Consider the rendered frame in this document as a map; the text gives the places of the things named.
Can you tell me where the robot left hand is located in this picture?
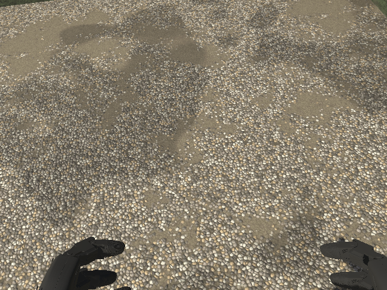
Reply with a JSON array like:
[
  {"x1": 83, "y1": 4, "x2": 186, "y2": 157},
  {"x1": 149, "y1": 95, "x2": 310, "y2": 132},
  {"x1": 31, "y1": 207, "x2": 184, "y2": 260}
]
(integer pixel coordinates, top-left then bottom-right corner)
[{"x1": 36, "y1": 237, "x2": 131, "y2": 290}]

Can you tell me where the robot right hand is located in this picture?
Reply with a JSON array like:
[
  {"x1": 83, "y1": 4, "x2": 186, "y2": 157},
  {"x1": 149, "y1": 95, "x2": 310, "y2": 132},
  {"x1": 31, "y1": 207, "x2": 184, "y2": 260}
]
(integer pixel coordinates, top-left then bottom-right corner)
[{"x1": 320, "y1": 239, "x2": 387, "y2": 290}]

